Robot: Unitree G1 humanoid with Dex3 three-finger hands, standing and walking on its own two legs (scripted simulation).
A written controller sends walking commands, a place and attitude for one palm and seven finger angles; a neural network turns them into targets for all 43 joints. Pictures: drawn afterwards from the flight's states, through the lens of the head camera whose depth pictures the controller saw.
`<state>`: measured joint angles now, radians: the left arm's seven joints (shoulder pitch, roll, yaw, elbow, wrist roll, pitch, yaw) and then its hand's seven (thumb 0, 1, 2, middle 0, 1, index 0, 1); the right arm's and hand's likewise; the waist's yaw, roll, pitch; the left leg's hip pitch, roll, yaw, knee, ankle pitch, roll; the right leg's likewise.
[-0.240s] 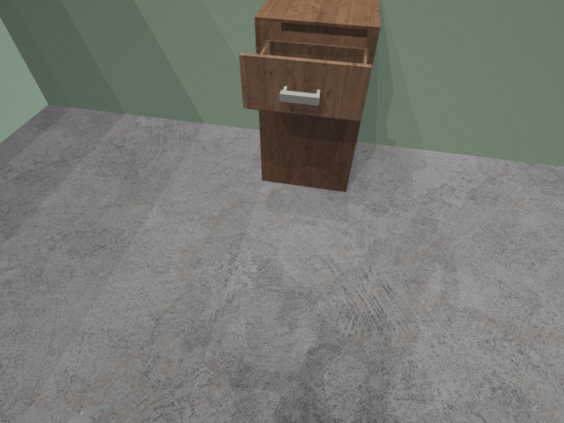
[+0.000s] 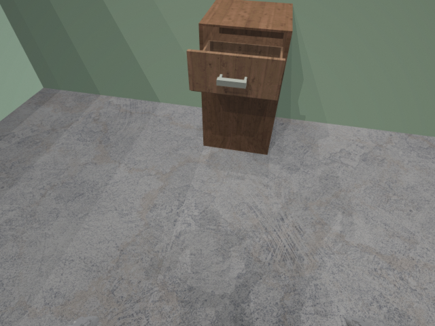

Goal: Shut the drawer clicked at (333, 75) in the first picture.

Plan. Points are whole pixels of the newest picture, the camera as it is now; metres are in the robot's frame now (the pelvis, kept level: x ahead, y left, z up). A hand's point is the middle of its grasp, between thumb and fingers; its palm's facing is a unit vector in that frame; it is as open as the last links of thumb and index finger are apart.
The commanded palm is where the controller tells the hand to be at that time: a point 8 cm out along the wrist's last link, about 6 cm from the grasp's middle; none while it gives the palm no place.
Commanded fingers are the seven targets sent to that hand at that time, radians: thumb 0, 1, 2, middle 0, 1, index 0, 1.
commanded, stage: stand and wait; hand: left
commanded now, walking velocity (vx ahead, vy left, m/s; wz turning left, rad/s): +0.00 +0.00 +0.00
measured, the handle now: (232, 80) +1.04 +0.01 -0.07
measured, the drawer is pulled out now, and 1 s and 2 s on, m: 0.30 0.30 0.30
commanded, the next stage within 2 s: look at it before walking up in 0.60 s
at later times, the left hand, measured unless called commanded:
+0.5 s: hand out of the picture +0.04 +0.23 -0.15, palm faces -0.04 -0.94 -0.33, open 7.4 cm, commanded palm none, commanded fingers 0.00 0.90 0.90 -0.20 -0.30 -0.20 -0.30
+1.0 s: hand out of the picture +0.05 +0.23 -0.15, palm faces -0.04 -0.95 -0.32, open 7.4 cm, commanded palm none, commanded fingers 0.00 0.90 0.90 -0.20 -0.30 -0.20 -0.30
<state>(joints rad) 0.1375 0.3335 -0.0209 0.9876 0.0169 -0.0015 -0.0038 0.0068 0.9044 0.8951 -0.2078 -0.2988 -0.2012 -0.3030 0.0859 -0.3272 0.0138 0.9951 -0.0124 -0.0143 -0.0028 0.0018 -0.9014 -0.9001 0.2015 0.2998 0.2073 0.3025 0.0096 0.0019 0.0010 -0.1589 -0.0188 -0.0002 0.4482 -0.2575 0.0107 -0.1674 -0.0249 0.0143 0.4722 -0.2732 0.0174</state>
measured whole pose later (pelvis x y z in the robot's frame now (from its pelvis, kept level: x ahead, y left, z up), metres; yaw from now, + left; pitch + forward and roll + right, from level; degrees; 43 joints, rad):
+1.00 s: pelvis -0.02 -0.01 +0.01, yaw -1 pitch -2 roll +0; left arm 0.16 0.33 -0.01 1.09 0.02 -0.01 0.00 0.01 0.91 0.90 -0.21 -0.30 -0.20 -0.30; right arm 0.15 -0.32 0.01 1.12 -0.01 -0.02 0.00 0.00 -0.90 -0.90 0.20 0.30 0.21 0.30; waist 0.00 -0.01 0.02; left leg -0.15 0.01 0.00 0.37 -0.19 -0.01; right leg -0.16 0.00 0.02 0.39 -0.20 0.00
